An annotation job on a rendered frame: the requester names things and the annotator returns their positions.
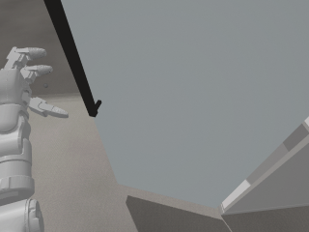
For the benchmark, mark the fridge door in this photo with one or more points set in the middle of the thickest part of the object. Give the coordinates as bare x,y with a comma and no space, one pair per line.
195,94

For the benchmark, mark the robot left upper arm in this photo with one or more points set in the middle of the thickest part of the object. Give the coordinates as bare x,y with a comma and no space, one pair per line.
21,216

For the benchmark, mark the robot left hand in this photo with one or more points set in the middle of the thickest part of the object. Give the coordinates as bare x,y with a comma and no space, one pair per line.
16,76

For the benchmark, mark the left robot forearm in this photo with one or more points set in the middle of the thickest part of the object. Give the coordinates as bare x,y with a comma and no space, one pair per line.
16,182

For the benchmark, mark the handle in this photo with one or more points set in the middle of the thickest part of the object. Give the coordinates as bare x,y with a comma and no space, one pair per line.
62,28

